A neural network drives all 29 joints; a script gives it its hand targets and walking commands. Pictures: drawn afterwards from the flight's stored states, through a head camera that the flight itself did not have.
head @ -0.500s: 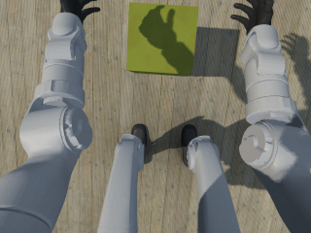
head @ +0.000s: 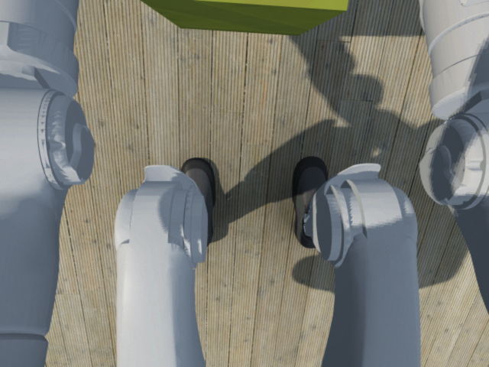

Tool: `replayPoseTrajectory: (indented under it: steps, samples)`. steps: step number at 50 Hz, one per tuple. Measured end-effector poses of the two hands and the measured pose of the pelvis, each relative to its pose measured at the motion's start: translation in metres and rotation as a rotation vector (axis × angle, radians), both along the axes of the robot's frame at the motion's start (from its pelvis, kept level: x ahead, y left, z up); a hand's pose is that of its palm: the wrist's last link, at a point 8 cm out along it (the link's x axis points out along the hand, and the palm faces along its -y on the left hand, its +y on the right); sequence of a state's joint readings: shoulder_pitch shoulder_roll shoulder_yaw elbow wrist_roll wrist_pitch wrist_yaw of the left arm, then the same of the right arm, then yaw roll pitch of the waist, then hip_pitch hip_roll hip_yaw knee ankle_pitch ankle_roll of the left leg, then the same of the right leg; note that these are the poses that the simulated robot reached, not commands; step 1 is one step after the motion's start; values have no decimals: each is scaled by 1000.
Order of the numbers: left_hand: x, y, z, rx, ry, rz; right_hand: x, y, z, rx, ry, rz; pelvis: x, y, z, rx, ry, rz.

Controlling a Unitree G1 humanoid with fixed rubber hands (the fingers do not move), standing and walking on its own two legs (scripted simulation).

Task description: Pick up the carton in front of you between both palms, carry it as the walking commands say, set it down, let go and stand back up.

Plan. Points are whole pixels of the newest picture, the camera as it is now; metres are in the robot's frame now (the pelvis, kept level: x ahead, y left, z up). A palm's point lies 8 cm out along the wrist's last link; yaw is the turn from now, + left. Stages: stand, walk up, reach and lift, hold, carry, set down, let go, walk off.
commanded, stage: reach and lift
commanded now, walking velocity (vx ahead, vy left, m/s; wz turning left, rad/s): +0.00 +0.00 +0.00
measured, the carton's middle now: out of the picture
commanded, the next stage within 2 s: none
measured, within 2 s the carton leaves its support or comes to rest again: leaves its support in 1.00 s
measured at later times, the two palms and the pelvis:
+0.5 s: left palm out of the picture +0.58 +0.21 -0.19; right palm out of the picture +0.58 -0.14 -0.19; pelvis +0.01 +0.00 -0.02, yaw +1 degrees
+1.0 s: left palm out of the picture +0.57 +0.18 -0.19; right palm out of the picture +0.58 -0.12 -0.18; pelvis +0.01 +0.00 -0.03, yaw +0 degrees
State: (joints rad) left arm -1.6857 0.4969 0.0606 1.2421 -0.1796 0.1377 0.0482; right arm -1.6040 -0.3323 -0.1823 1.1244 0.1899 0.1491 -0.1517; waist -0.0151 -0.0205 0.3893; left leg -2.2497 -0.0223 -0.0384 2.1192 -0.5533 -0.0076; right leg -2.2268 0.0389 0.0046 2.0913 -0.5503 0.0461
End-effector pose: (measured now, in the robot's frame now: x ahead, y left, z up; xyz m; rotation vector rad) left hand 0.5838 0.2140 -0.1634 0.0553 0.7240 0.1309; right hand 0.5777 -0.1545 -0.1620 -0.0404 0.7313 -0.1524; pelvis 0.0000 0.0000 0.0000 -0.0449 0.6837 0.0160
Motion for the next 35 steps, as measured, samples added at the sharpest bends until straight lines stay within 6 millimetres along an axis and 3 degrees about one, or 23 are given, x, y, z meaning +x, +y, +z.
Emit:
replayPoseTrajectory:
  steps: [5,9,16,22,27,30,35]
  samples:
    - [-1,0,-31,7,14,-8,0,1,-30,6,11,5,2,2,-15,3,-49,-5]
    - [0,-2,-43,2,7,-7,1,1,-42,-2,6,14,7,3,-22,5,-79,-3]
    - [2,-1,-36,2,-26,3,9,13,-37,4,-28,42,12,2,-29,10,-79,-2]
    - [-3,-4,-29,-9,-12,-3,4,17,-31,10,-10,45,10,-1,-27,10,-68,3]
    - [-5,-14,-30,-22,-8,-25,1,21,-30,21,-10,56,6,-1,-23,9,-72,1]
    - [-4,-28,-31,-38,-11,-46,1,34,-32,40,-13,79,4,-1,-22,10,-85,-1]
    - [-2,-28,-30,-20,-7,-48,1,34,-32,33,-15,55,2,-1,-22,9,-104,-2]
